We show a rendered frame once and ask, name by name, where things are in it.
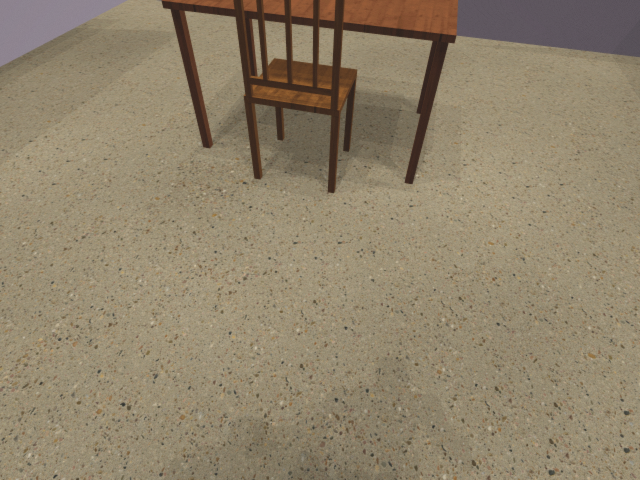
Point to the chair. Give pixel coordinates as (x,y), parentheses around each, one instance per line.
(302,86)

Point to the table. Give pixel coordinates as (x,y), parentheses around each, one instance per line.
(434,20)

